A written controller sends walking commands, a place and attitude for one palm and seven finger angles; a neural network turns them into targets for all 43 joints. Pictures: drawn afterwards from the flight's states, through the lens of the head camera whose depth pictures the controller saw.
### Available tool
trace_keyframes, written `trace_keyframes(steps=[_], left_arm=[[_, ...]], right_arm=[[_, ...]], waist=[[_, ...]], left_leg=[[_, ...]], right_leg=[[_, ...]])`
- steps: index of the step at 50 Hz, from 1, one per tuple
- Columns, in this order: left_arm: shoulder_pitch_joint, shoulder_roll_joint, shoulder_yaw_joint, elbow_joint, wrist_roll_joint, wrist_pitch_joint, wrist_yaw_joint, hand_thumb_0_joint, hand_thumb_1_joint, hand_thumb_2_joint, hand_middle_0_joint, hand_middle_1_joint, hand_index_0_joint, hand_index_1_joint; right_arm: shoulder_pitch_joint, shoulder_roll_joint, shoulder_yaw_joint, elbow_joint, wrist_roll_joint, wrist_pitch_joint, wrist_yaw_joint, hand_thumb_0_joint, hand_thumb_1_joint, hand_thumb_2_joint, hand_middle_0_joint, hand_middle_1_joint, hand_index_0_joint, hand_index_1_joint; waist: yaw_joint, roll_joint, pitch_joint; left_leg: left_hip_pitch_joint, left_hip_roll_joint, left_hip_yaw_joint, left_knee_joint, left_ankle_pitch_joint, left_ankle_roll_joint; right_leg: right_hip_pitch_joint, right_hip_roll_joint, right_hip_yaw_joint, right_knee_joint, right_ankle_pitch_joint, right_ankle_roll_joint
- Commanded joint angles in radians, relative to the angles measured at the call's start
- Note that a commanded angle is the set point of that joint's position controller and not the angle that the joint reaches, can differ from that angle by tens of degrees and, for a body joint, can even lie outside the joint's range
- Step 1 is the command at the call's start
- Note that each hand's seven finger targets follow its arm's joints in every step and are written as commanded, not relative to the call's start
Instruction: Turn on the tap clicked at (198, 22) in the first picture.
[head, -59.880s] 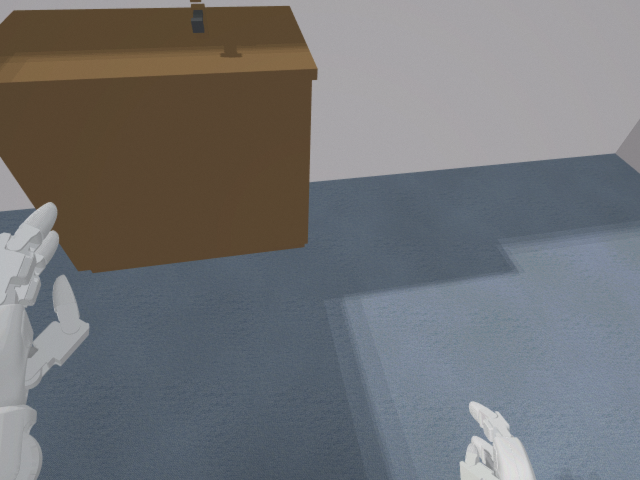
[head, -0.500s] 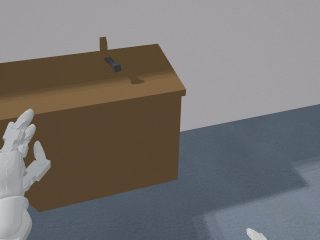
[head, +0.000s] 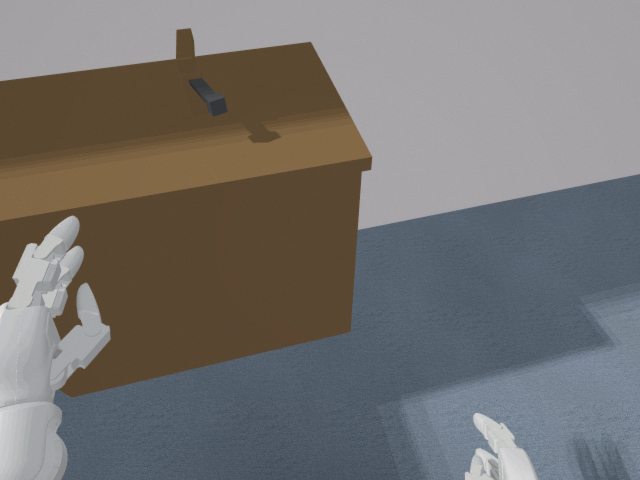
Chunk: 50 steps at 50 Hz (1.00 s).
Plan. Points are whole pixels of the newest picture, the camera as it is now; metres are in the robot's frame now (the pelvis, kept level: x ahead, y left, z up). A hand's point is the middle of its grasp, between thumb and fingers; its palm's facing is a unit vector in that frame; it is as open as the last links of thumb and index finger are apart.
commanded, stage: stand and check the lever's angle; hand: left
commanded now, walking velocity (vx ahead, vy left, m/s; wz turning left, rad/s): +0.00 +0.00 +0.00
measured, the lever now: (216, 104) +0.68 +0.23 +0.11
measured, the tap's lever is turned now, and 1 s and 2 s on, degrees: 19 19 19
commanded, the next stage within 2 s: take the last steps up to it in 0.02 s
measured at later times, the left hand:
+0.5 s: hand (104, 286) +0.27 +0.24 +0.15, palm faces +0.38 -0.86 -0.34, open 7.4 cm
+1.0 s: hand (170, 201) +0.37 +0.20 +0.17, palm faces +0.32 -0.86 -0.40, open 7.4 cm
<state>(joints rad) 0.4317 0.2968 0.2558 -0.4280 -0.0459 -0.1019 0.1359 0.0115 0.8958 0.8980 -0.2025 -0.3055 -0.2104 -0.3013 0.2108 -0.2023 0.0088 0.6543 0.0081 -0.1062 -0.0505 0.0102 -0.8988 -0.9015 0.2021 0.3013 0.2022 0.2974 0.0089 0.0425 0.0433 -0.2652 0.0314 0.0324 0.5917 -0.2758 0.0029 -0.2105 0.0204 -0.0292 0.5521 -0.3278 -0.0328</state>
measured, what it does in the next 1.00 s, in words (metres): walks ahead: right foot, then left foot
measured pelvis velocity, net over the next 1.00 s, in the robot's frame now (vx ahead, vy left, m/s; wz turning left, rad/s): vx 0.13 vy -0.01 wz -0.10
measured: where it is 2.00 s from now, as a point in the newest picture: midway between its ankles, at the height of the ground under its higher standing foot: outside the picture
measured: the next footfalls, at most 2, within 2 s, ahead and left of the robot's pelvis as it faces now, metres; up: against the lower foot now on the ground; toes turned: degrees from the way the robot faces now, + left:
right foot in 0.66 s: +0.12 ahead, -0.10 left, +0.00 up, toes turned -9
left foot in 0.98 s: +0.29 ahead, +0.07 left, +0.00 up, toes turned +2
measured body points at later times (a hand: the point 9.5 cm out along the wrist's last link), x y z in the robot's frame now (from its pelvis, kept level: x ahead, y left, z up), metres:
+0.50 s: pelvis +0.04 +0.01 -0.01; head +0.02 +0.01 +0.44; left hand +0.24 +0.28 +0.17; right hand +0.19 -0.24 -0.09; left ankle +0.00 +0.13 -0.73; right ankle -0.02 -0.09 -0.72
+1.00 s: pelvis +0.13 -0.01 -0.01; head +0.14 -0.02 +0.44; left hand +0.35 +0.24 +0.19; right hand +0.28 -0.29 -0.09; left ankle +0.21 +0.11 -0.74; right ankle +0.08 -0.10 -0.73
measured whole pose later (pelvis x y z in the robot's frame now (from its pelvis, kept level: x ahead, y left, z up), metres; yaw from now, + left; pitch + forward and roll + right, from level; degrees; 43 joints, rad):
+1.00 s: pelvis +0.13 -0.01 -0.01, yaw -6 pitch -3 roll +1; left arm 0.45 0.38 0.35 -0.51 -0.06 -0.16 0.16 0.01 0.89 0.90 -0.21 -0.31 -0.22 -0.30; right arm 0.18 -0.26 -0.04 0.61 0.00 -0.09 -0.08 0.01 -0.90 -0.90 0.20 0.30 0.20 0.30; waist -0.01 -0.01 0.07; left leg -0.31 0.06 0.12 0.58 -0.19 0.03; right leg -0.19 -0.01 -0.05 0.71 -0.47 -0.03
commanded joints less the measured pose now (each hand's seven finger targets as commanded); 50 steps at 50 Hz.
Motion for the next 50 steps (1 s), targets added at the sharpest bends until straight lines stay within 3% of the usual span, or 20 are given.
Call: trace_keyframes(steps=[1, 5, 9, 14, 18, 20, 22, 24, 27, 31, 32, 33, 34, 37, 40, 45, 47, 48, 49, 50], left_arm=[[-0.003, 0.306, 0.258, -0.345, -0.004, -0.109, 0.041, 0.000, 0.900, 0.900, -0.200, -0.300, -0.200, -0.300], [0.068, 0.260, 0.242, -0.300, -0.002, -0.098, 0.043, 0.000, 0.900, 0.900, -0.200, -0.300, -0.200, -0.300], [0.080, 0.216, 0.206, -0.207, -0.016, -0.086, 0.034, 0.000, 0.900, 0.900, -0.200, -0.300, -0.200, -0.300], [-0.018, 0.203, 0.151, -0.177, -0.019, -0.049, 0.035, 0.000, 0.900, 0.900, -0.200, -0.300, -0.200, -0.300], [-0.152, 0.243, 0.158, -0.225, -0.008, -0.054, 0.042, 0.000, 0.900, 0.900, -0.200, -0.300, -0.200, -0.300], [-0.178, 0.252, 0.172, -0.278, -0.003, -0.064, 0.048, 0.000, 0.900, 0.900, -0.200, -0.300, -0.200, -0.300], [-0.195, 0.248, 0.165, -0.308, 0.010, -0.071, 0.055, 0.000, 0.900, 0.900, -0.200, -0.300, -0.200, -0.300], [-0.189, 0.245, 0.158, -0.278, 0.020, -0.072, 0.057, 0.000, 0.900, 0.900, -0.200, -0.300, -0.200, -0.300], [-0.098, 0.234, 0.165, -0.252, 0.008, -0.072, 0.048, 0.000, 0.900, 0.900, -0.200, -0.300, -0.200, -0.300], [0.054, 0.231, 0.203, -0.174, -0.005, -0.068, 0.040, 0.000, 0.900, 0.900, -0.200, -0.300, -0.200, -0.300], [0.066, 0.229, 0.205, -0.172, -0.005, -0.069, 0.036, 0.000, 0.900, 0.900, -0.200, -0.300, -0.200, -0.300], [0.052, 0.256, 0.218, -0.169, -0.001, -0.067, 0.034, 0.000, 0.900, 0.900, -0.200, -0.300, -0.200, -0.300], [0.020, 0.277, 0.244, -0.211, -0.020, -0.078, 0.027, 0.000, 0.900, 0.900, -0.200, -0.300, -0.200, -0.300], [0.044, 0.265, 0.253, -0.219, -0.016, -0.100, 0.014, 0.000, 0.900, 0.900, -0.200, -0.300, -0.200, -0.300], [-0.033, 0.260, 0.241, -0.257, -0.002, -0.132, 0.030, 0.000, 0.900, 0.900, -0.200, -0.300, -0.200, -0.300], [-0.069, 0.244, 0.207, -0.277, -0.009, -0.123, 0.046, 0.000, 0.900, 0.900, -0.200, -0.300, -0.200, -0.300], [-0.035, 0.233, 0.205, -0.275, -0.014, -0.120, 0.045, 0.000, 0.900, 0.900, -0.200, -0.300, -0.200, -0.300], [-0.029, 0.222, 0.205, -0.276, -0.015, -0.117, 0.045, 0.000, 0.900, 0.900, -0.200, -0.300, -0.200, -0.300], [-0.027, 0.230, 0.211, -0.247, -0.013, -0.115, 0.047, 0.000, 0.900, 0.900, -0.200, -0.300, -0.200, -0.300], [-0.064, 0.247, 0.223, -0.236, -0.009, -0.120, 0.048, 0.000, 0.900, 0.900, -0.200, -0.300, -0.200, -0.300]], right_arm=[[-0.100, -0.114, -0.065, -0.201, -0.004, -0.050, -0.021, 0.000, -0.900, -0.900, 0.200, 0.300, 0.200, 0.300], [-0.101, -0.101, -0.063, -0.215, 0.003, -0.016, -0.021, 0.000, -0.900, -0.900, 0.200, 0.300, 0.200, 0.300], [-0.080, -0.112, -0.072, -0.212, 0.009, -0.001, -0.022, 0.000, -0.900, -0.900, 0.200, 0.300, 0.200, 0.300], [-0.095, -0.111, -0.061, -0.215, 0.011, 0.010, -0.033, 0.000, -0.900, -0.900, 0.200, 0.300, 0.200, 0.300], [-0.115, -0.109, -0.049, -0.209, 0.004, -0.001, -0.043, 0.000, -0.900, -0.900, 0.200, 0.300, 0.200, 0.300], [-0.112, -0.125, -0.048, -0.208, -0.002, -0.007, -0.047, 0.000, -0.900, -0.900, 0.200, 0.300, 0.200, 0.300], [-0.105, -0.115, -0.039, -0.201, -0.003, -0.014, -0.050, 0.000, -0.900, -0.900, 0.200, 0.300, 0.200, 0.300], [-0.080, -0.103, -0.036, -0.187, -0.013, -0.034, -0.037, 0.000, -0.900, -0.900, 0.200, 0.300, 0.200, 0.300], [-0.067, -0.114, -0.043, -0.182, -0.010, -0.055, -0.019, 0.000, -0.900, -0.900, 0.200, 0.300, 0.200, 0.300], [-0.092, -0.127, -0.043, -0.199, -0.011, -0.048, -0.017, 0.000, -0.900, -0.900, 0.200, 0.300, 0.200, 0.300], [-0.096, -0.121, -0.044, -0.198, -0.012, -0.043, -0.016, 0.000, -0.900, -0.900, 0.200, 0.300, 0.200, 0.300], [-0.087, -0.101, -0.050, -0.198, -0.006, -0.035, -0.014, 0.000, -0.900, -0.900, 0.200, 0.300, 0.200, 0.300], [-0.102, -0.107, -0.056, -0.212, 0.004, -0.037, -0.010, 0.000, -0.900, -0.900, 0.200, 0.300, 0.200, 0.300], [-0.075, -0.101, -0.062, -0.172, 0.000, -0.036, 0.000, 0.000, -0.900, -0.900, 0.200, 0.300, 0.200, 0.300], [-0.099, -0.080, -0.044, -0.162, -0.009, -0.024, -0.009, 0.000, -0.900, -0.900, 0.200, 0.300, 0.200, 0.300], [-0.110, -0.090, -0.057, -0.178, -0.017, -0.047, -0.026, 0.000, -0.900, -0.900, 0.200, 0.300, 0.200, 0.300], [-0.095, -0.114, -0.072, -0.187, -0.009, -0.039, -0.033, 0.000, -0.900, -0.900, 0.200, 0.300, 0.200, 0.300], [-0.104, -0.138, -0.078, -0.195, -0.004, -0.032, -0.031, 0.000, -0.900, -0.900, 0.200, 0.300, 0.200, 0.300], [-0.107, -0.130, -0.069, -0.196, 0.003, -0.027, -0.028, 0.000, -0.900, -0.900, 0.200, 0.300, 0.200, 0.300], [-0.109, -0.120, -0.065, -0.202, 0.009, -0.031, -0.024, 0.000, -0.900, -0.900, 0.200, 0.300, 0.200, 0.300]], waist=[[0.010, 0.043, -0.251], [0.000, 0.096, -0.220], [-0.015, -0.028, -0.248], [-0.020, -0.132, -0.126], [-0.021, -0.112, -0.070], [-0.024, 0.056, -0.079], [-0.031, 0.302, -0.047], [-0.036, 0.271, -0.005], [-0.021, 0.153, -0.044], [0.008, 0.117, -0.101], [0.024, 0.012, -0.123], [0.011, -0.268, -0.147], [0.004, -0.349, -0.162], [-0.018, -0.116, -0.071], [-0.028, -0.142, -0.104], [-0.010, -0.096, -0.129], [-0.017, 0.022, -0.139], [-0.017, 0.186, -0.140], [-0.013, 0.240, -0.118], [-0.006, 0.194, -0.058]], left_leg=[[0.197, 0.075, -0.053, -0.125, 0.567, 0.035], [0.198, 0.117, -0.067, -0.096, 0.686, 0.038], [0.142, 0.084, -0.005, -0.060, 0.446, 0.020], [0.003, 0.035, 0.034, -0.031, -0.044, 0.035], [0.017, 0.029, 0.035, -0.049, -0.046, 0.041], [0.114, 0.099, -0.065, -0.142, 0.074, 0.078], [0.243, 0.249, -0.291, -0.254, 0.123, 0.149], [0.225, 0.316, -0.396, -0.318, 0.131, 0.207], [0.230, 0.289, -0.256, -0.255, 0.249, 0.180], [-0.017, 0.190, -0.041, -0.103, 0.127, 0.103], [-0.145, 0.153, 0.010, 0.083, 0.088, 0.087], [-0.304, 0.041, 0.102, 0.367, -0.061, 0.045], [-0.417, -0.024, 0.038, 0.583, -0.295, 0.016], [-0.386, 0.061, -0.070, 0.588, -0.216, -0.016], [-0.216, 0.067, 0.023, 0.309, -0.111, -0.012], [0.080, -0.018, 0.149, -0.042, 0.104, 0.007], [0.218, 0.064, 0.011, -0.137, 0.109, 0.055], [0.298, 0.206, -0.202, -0.192, 0.104, 0.126], [0.233, 0.329, -0.402, -0.313, 0.008, 0.200], [0.137, 0.347, -0.450, -0.360, -0.062, 0.228]], right_leg=[[0.100, -0.102, 0.097, -0.029, 0.543, 0.022], [0.062, -0.052, 0.050, -0.055, 0.385, 0.029], [0.124, -0.089, 0.113, -0.075, 0.552, 0.010], [0.039, -0.157, 0.245, -0.169, 0.164, -0.046], [-0.004, -0.179, 0.256, -0.147, 0.113, -0.084], [-0.065, -0.095, 0.138, 0.008, 0.152, -0.046], [-0.295, -0.001, -0.014, 0.233, -0.108, 0.019], [-0.378, -0.024, 0.017, 0.400, -0.212, 0.020], [-0.317, -0.045, -0.009, 0.277, -0.163, 0.027], [0.093, 0.011, -0.106, -0.035, 0.016, 0.017], [0.242, -0.031, -0.021, -0.108, 0.053, -0.015], [0.327, -0.226, 0.318, -0.196, 0.079, -0.101], [0.327, -0.385, 0.597, -0.279, 0.183, -0.172], [0.178, -0.363, 0.435, -0.250, 0.341, -0.189], [0.124, -0.285, 0.172, -0.186, 0.561, -0.143], [0.055, -0.209, 0.082, -0.116, 0.318, -0.080], [-0.062, -0.151, 0.036, 0.053, 0.188, -0.031], [-0.218, -0.057, -0.015, 0.188, -0.035, 0.018], [-0.253, -0.008, -0.022, 0.370, -0.282, 0.036], [-0.266, -0.012, 0.032, 0.447, -0.272, 0.030]])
